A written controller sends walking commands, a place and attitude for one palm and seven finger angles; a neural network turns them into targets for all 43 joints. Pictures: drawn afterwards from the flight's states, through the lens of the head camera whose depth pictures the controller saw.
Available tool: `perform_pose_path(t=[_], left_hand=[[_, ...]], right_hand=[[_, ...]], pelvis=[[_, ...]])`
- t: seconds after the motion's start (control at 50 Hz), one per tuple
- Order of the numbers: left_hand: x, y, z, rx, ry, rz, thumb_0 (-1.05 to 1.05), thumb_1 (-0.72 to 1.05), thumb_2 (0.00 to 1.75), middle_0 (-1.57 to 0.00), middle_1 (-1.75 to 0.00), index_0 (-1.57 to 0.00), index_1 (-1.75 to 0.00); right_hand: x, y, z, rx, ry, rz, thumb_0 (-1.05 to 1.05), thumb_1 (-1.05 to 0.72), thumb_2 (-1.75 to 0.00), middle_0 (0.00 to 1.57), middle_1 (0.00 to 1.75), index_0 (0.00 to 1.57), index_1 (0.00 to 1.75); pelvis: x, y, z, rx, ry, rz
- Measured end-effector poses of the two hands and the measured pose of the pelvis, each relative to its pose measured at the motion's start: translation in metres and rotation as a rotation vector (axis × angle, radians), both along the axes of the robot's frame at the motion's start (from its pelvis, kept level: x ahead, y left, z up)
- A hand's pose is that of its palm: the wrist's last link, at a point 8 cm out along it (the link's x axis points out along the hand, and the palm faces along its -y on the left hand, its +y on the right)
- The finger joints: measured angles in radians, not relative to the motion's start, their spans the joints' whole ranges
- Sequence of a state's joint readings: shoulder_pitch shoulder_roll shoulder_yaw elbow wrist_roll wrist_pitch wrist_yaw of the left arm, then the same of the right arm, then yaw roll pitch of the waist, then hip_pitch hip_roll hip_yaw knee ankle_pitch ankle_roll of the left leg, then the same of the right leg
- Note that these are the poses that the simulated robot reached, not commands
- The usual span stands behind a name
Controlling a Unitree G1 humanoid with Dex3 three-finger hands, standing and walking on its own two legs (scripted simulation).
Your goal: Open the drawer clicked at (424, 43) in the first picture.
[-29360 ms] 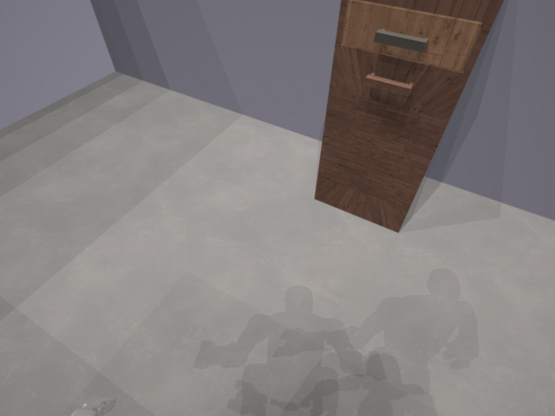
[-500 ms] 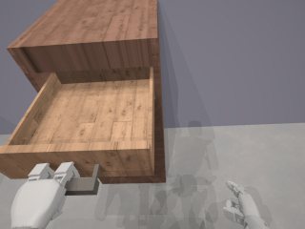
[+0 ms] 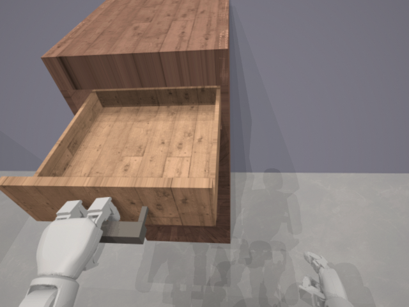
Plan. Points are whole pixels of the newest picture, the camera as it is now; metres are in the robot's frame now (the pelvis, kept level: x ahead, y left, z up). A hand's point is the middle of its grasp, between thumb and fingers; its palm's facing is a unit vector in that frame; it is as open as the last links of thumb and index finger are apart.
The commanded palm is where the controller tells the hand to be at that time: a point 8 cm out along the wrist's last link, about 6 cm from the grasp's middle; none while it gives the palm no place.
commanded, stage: open the thumb to release the handle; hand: left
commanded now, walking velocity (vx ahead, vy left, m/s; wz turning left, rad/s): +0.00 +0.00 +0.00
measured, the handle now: (106, 220) +0.23 +0.22 +0.08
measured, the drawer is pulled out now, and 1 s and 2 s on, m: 0.30 0.30 0.30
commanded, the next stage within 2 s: lift the hand off the handle in 0.28 s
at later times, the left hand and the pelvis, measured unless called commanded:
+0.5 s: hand (93, 250) +0.18 +0.23 +0.06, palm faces +0.04 -0.12 -0.99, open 13.5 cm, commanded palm +0.16 +0.24 +0.11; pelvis -0.01 -0.01 +0.01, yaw +1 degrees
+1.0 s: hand (83, 239) +0.19 +0.24 +0.09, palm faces +0.08 -0.08 -0.99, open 13.4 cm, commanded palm +0.16 +0.24 +0.16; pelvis -0.02 +0.00 +0.01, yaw +1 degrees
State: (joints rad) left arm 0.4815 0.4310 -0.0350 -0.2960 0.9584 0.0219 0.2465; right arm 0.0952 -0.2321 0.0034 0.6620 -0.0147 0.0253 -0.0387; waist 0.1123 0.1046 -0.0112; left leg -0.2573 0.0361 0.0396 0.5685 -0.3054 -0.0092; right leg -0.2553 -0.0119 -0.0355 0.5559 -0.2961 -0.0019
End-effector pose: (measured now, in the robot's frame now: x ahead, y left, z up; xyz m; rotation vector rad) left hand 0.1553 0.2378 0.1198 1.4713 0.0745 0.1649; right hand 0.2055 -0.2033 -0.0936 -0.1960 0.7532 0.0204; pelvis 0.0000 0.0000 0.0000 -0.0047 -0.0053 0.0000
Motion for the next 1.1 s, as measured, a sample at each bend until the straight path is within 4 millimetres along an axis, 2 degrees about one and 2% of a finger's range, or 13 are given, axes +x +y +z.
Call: perform_pose_path(t=[0.1,0.28,0.4,0.5,0.82,1.1], left_hand=[[0.003,-0.001,0.003,0.003,0.000,0.020,0.01,0.28,0.63,-0.42,-1.30,-0.37,-1.28],[0.003,-0.002,0.005,0.001,0.021,0.026,0.00,-0.23,0.41,-0.37,-1.24,-0.36,-1.25],[0.002,-0.001,0.004,0.000,0.028,0.014,0.00,-0.41,0.33,-0.35,-1.24,-0.35,-1.23],[0.002,-0.002,-0.003,-0.032,0.024,0.022,0.00,-0.46,0.31,-0.33,-1.22,-0.34,-1.23],[0.007,0.001,0.001,0.004,0.025,-0.012,0.00,-0.48,0.30,-0.35,-1.24,-0.40,-1.25],[0.006,0.006,0.036,0.008,-0.015,-0.020,0.00,-0.49,0.30,-0.38,-1.23,-0.41,-1.24]], right_hand=[[0.000,0.006,0.002,0.016,-0.011,0.017,0.02,-0.90,-0.90,0.20,0.30,0.20,0.30],[0.003,0.009,0.010,0.012,-0.036,0.045,0.02,-0.90,-0.90,0.20,0.30,0.20,0.30],[0.003,0.006,0.012,-0.001,-0.039,0.048,0.02,-0.90,-0.90,0.20,0.30,0.20,0.30],[-0.001,0.003,0.011,-0.013,-0.029,0.047,0.02,-0.90,-0.90,0.20,0.30,0.20,0.30],[-0.012,0.013,0.007,0.004,-0.008,0.031,0.02,-0.90,-0.90,0.20,0.30,0.20,0.30],[0.000,0.021,0.018,0.019,-0.060,0.052,0.02,-0.90,-0.90,0.20,0.30,0.20,0.30]], pelvis=[[-0.004,-0.002,0.002,0.003,-0.009,0.003],[-0.010,-0.005,0.005,0.004,-0.026,0.009],[-0.012,-0.006,0.005,0.004,-0.029,0.011],[-0.014,-0.005,0.005,0.003,-0.024,0.013],[-0.019,0.001,0.006,0.004,-0.032,0.012],[-0.021,0.003,0.009,0.005,-0.068,0.017]])
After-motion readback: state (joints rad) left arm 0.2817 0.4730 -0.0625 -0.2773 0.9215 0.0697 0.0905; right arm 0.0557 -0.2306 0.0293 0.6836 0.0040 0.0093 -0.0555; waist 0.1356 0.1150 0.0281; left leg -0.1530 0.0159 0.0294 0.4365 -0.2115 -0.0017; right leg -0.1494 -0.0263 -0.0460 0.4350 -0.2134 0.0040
